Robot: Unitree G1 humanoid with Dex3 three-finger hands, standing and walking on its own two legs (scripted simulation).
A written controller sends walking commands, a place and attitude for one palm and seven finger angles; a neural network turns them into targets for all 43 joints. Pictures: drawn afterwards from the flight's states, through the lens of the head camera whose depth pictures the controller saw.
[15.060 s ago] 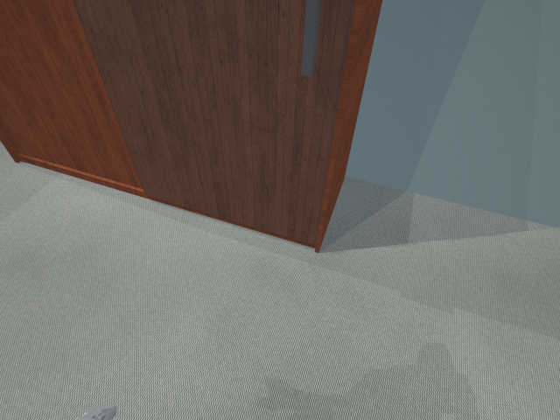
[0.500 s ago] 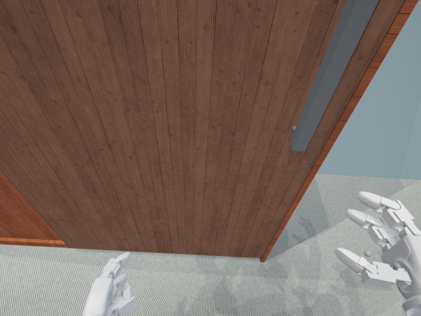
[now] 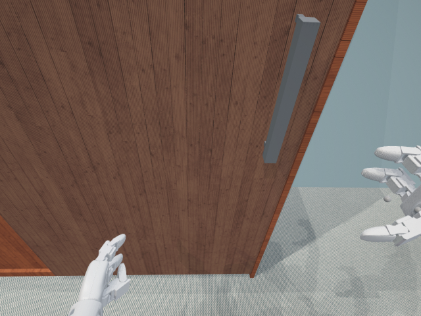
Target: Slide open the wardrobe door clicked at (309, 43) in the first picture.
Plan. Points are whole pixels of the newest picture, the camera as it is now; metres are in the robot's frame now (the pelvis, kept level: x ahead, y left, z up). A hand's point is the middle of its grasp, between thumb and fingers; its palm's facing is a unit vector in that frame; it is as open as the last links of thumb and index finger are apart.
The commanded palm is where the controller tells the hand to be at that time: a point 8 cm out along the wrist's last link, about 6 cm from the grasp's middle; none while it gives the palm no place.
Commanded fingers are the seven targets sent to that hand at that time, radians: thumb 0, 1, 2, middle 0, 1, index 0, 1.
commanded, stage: raise the hand with hooked fingers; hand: right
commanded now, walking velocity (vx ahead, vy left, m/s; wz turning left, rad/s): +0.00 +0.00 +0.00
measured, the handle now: (282, 98) +0.47 -0.14 +0.22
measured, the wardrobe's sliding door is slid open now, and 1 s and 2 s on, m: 0.00 0.00 0.00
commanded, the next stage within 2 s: move the hooked fingers beside the handle in 0.80 s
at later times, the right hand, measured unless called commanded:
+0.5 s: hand (406, 156) +0.28 -0.28 +0.24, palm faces +0.08 +0.99 -0.13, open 14.0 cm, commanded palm +0.24 -0.31 +0.25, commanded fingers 0.00 0.50 -0.30 0.30 1.20 0.30 1.20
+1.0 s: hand (400, 155) +0.28 -0.27 +0.24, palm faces +0.11 +0.99 -0.12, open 14.0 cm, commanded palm +0.25 -0.31 +0.25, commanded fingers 0.00 0.50 -0.30 0.30 1.20 0.30 1.20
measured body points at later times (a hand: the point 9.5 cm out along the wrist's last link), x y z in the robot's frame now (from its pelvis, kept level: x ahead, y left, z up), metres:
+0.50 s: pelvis +0.00 +0.00 +0.00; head -0.03 +0.03 +0.45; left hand +0.19 +0.23 -0.06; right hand +0.27 -0.33 +0.25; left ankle +0.00 +0.11 -0.74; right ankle -0.01 -0.10 -0.74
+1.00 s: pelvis +0.00 +0.01 +0.00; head -0.03 +0.04 +0.45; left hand +0.21 +0.23 -0.06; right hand +0.27 -0.32 +0.25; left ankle +0.00 +0.11 -0.74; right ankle -0.01 -0.10 -0.74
